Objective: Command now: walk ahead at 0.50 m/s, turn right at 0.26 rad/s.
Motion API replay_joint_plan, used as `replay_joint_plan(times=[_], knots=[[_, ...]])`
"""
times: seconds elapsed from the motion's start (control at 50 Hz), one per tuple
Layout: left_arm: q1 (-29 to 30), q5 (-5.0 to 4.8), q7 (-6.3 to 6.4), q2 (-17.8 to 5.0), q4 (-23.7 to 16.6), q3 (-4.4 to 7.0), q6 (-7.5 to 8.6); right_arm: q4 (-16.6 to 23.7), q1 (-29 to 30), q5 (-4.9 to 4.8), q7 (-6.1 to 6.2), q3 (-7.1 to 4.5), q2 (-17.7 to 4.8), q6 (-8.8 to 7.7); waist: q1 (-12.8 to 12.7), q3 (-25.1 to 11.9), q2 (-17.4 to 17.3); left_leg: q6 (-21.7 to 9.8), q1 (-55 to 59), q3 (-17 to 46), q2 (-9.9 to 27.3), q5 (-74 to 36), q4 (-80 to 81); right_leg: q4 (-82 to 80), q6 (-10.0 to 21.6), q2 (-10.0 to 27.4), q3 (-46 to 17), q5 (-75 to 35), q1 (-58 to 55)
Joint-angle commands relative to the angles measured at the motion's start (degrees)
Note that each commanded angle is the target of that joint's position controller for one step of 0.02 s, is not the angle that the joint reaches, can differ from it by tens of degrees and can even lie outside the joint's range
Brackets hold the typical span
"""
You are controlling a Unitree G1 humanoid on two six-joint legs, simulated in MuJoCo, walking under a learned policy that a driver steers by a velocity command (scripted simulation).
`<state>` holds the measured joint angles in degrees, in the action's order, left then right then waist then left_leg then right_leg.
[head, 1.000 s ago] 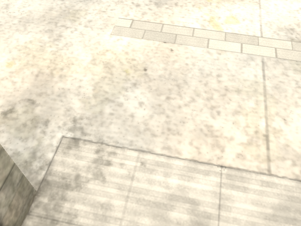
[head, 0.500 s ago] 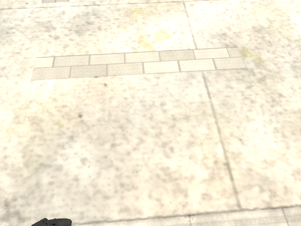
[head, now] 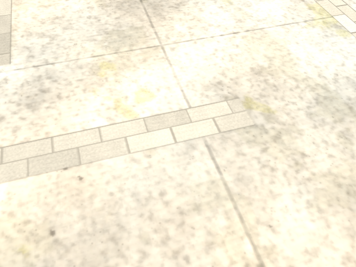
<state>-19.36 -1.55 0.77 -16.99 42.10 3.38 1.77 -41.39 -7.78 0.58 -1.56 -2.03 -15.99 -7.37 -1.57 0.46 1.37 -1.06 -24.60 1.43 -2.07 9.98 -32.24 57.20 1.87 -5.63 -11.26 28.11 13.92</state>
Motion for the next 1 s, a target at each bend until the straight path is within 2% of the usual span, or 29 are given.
replay_joint_plan(times=[0.02,0.04,0.06,0.1,0.18,0.26,0.3,0.32,0.36,0.38,0.4,0.42,0.44,0.46,0.48,0.5,0.52,0.54,0.58,0.62,0.66,0.76,0.84,0.9,0.92,0.94,0.96,0.98,1.0], knots=[[3.6,0.23,0.3,-7.0,-5.5,0.96,1.5,0.7,-9.2,-0.11,0.54,-2.36,-7.2,0.37,5.9,-3.2,-5.5,-11.4,27.3,29.2,19.5,13.9,17.8,16.2,-0.3,5.4,1.7,-6.9,28.1],[6.4,1.41,0.1,-5.8,-6.8,0.85,1.97,-0.2,-8.9,-0.11,0.73,-1.82,-6.0,0.61,5.1,-0.4,-4.7,-11.5,23.3,24.8,17.2,8.1,19.1,12.9,0.1,7.2,3.0,-9.9,27.6],[6.3,1.45,-0.33,-4.8,-7.0,0.85,2.15,-0.7,-8.7,0.18,1.01,-1.25,-4.9,0.57,3.9,-0.3,-6.6,-10.7,21.5,20.9,15.3,3.6,20.0,10.2,0.2,8.9,3.9,-12.4,25.3],[5.5,1.12,-0.75,-3.1,-6.7,0.53,2.06,-1.8,-9.8,-0.26,1.04,-0.8,-3.8,0.45,3.5,-0.9,-8.2,-11.1,21.1,16.6,13.5,-2.8,21.5,6.6,-0.3,9.3,6.0,-14.0,23.8],[11.3,1.4,-0.98,0.0,-9.0,-0.6,1.88,-4.3,-11.7,-1.2,1.42,-1.21,-6.6,0.87,4.2,1.1,-5.9,-11.9,20.2,11.5,13.7,-10.3,23.8,-7.5,-1.9,10.2,8.4,-19.4,25.1],[17.7,0.87,-1.67,0.9,-9.8,-1.02,2.17,-6.6,-14.7,-1.47,1.6,-1.21,-7.9,1.53,6.6,2.5,-6.0,-10.5,19.4,6.9,12.7,-14.3,23.4,-19.8,-2.9,8.9,10.8,-29.4,20.7],[20.8,0.46,-2.11,0.7,-10.6,-0.92,2.23,-8.1,-16.7,-1.74,1.57,-1.12,-8.1,1.8,7.5,3.3,-5.9,-10.5,20.4,6.9,13.8,-14.0,23.4,-22.8,-2.4,8.2,11.1,-31.0,19.0],[22.2,0.46,-2.27,0.4,-11.5,-0.79,2.56,-8.6,-17.3,-2.23,1.59,-1.08,-8.4,2.16,7.4,3.8,-5.1,-10.4,21.4,8.2,14.7,-14.9,22.7,-24.3,-2.0,7.7,10.8,-30.2,19.0],[22.5,0.78,-2.63,-1.2,-12.0,-0.13,3.15,-9.4,-16.8,-2.2,1.9,-1.21,-8.9,2.77,6.1,4.0,-5.8,-8.4,23.8,8.2,14.8,-22.3,19.1,-27.7,-0.5,6.9,9.6,-29.0,16.5],[20.7,1.12,-2.61,-2.1,-11.5,0.33,3.45,-9.7,-16.3,-2.12,2.06,-1.31,-9.3,2.99,4.7,2.6,-6.5,-7.4,24.5,8.3,14.4,-27.1,16.4,-29.3,0.2,6.0,9.7,-29.2,12.9],[15.9,1.7,-2.31,-3.2,-10.0,1.0,3.74,-9.5,-14.7,-2.14,2.21,-1.37,-9.6,3.18,1.8,-0.2,-6.7,-6.0,23.5,7.5,12.9,-34.0,11.4,-31.6,1.2,4.8,10.6,-31.9,5.4],[9.3,2.48,-1.59,-5.7,-8.1,2.14,4.0,-8.9,-13.9,-2.27,2.14,-1.41,-9.7,3.42,-1.3,-4.9,-6.6,-4.0,20.9,6.4,9.7,-36.9,4.3,-33.4,2.6,5.2,11.2,-38.4,-5.2],[1.0,3.74,-0.66,-9.4,-6.8,3.03,3.85,-6.7,-12.3,-1.05,2.18,-0.59,-7.4,3.2,-4.3,-13.5,-1.9,-1.4,10.5,5.0,5.7,-22.2,-9.5,-28.3,5.5,14.5,3.8,-58.2,-22.5],[-0.2,4.26,-0.9,-10.8,-7.0,2.7,2.82,-7.5,-23.3,-0.2,1.72,1.26,-1.4,3.49,-0.5,-23.3,13.0,2.1,-7.3,2.4,-1.5,27.1,-31.4,-25.4,15.2,31.5,-12.6,-73.6,-40.3],[-0.7,3.33,-1.22,-7.4,-7.7,2.22,1.86,-8.7,-24.3,-1.42,1.67,-0.1,-6.9,3.79,-2.2,-27.7,10.2,2.4,-8.4,8.7,-0.3,29.5,-39.3,-29.1,16.4,32.0,-17.0,-62.4,-35.6],[3.4,2.55,-1.13,-5.2,-8.0,1.48,1.49,-7.2,-18.3,-2.66,1.93,-1.38,-9.4,4.54,-1.4,-18.4,6.8,2.8,-12.1,6.8,1.8,26.1,-41.9,-31.8,14.6,29.0,-10.4,-57.0,-27.8],[7.5,1.99,-0.98,-3.9,-7.8,0.99,1.63,-6.4,-15.3,-2.51,2.71,-1.72,-8.3,5.17,0.1,-12.5,4.2,3.8,-12.5,4.7,4.1,22.0,-40.0,-33.8,12.6,25.8,-4.7,-54.8,-20.1],[10.1,1.86,-1.05,-2.3,-7.4,0.46,1.77,-6.5,-14.8,-1.9,3.2,-2.05,-7.6,6.21,1.7,-8.9,3.2,4.8,-10.3,4.0,5.4,19.3,-38.6,-36.1,11.8,23.9,-0.7,-52.6,-13.0],[13.5,3.11,-1.24,-2.6,-6.4,0.69,2.31,-5.9,-16.3,-1.66,3.75,-2.28,-5.0,8.43,4.4,-6.2,5.3,5.9,-3.0,2.3,6.1,15.3,-36.6,-40.8,11.6,21.8,4.7,-47.6,-1.8],[15.0,3.54,-0.94,-3.3,-5.5,0.96,2.62,-4.3,-15.2,-1.45,4.08,-2.69,-4.2,9.57,5.0,-4.9,5.7,6.3,-2.7,1.6,6.2,13.2,-33.4,-43.0,12.7,22.1,7.8,-44.5,1.3],[14.7,3.28,-0.18,-4.6,-4.4,1.42,2.41,-2.0,-12.1,-1.06,3.93,-2.94,-4.3,10.12,4.3,-4.9,5.2,6.1,-4.1,1.8,7.2,9.8,-29.3,-44.2,13.2,23.2,9.2,-40.3,0.4],[15.4,2.53,1.03,-7.2,-2.9,2.16,0.62,1.9,-5.5,-1.03,2.35,-3.03,-4.8,10.73,2.7,-4.1,4.1,4.7,-1.7,-0.1,8.1,4.8,-19.1,-45.6,12.5,23.9,13.0,-28.3,-0.4],[13.7,1.51,0.54,-9.3,-1.4,2.94,-0.71,4.8,-1.9,-1.15,1.2,-3.44,-5.9,11.17,1.3,-3.7,4.3,3.0,-0.2,-2.6,7.2,8.8,-11.8,-42.2,11.4,25.8,13.7,-28.3,-5.1],[13.6,-0.05,0.43,-9.7,-0.3,3.25,-1.48,5.2,-3.7,-1.16,0.57,-3.99,-6.1,11.13,3.0,-4.5,4.3,0.0,6.8,-5.5,4.5,3.4,1.5,-34.8,7.0,24.5,16.4,-28.9,-6.3],[10.4,0.04,0.25,-8.1,1.2,2.97,-1.66,4.7,-5.7,-0.88,1.02,-4.78,-8.1,11.02,3.2,-4.9,1.7,-1.9,12.2,-3.8,3.6,-3.7,7.0,-29.4,3.4,21.8,18.6,-25.8,-3.8],[9.5,1.86,-0.05,-5.1,0.9,2.17,-1.64,4.8,-8.4,-0.89,2.11,-6.5,-14.1,10.79,2.5,-5.5,-10.7,-5.9,20.8,9.6,12.7,-24.4,10.8,-14.6,-2.0,15.8,24.0,-14.4,6.5],[13.1,3.43,0.29,-3.9,-2.9,1.54,-1.51,6.3,-7.7,0.38,2.43,-7.11,-18.9,10.21,2.8,-5.3,-22.2,-18.2,25.0,27.6,24.7,-34.7,11.4,-0.8,-6.6,6.7,21.6,9.7,23.6],[17.2,3.02,0.52,-6.5,-2.9,2.35,-1.59,6.5,-8.7,1.11,1.86,-6.22,-15.0,8.8,6.2,-8.7,-12.4,-20.3,24.0,25.5,23.6,-33.7,11.7,8.5,-6.3,6.9,11.7,10.8,24.7],[17.3,1.63,0.6,-6.4,-2.9,2.54,-1.83,6.3,-6.9,0.91,1.82,-5.74,-14.0,7.73,4.5,-7.8,-10.2,-17.5,22.8,20.2,20.6,-31.4,11.5,10.3,-5.2,7.5,9.7,6.2,25.4]])
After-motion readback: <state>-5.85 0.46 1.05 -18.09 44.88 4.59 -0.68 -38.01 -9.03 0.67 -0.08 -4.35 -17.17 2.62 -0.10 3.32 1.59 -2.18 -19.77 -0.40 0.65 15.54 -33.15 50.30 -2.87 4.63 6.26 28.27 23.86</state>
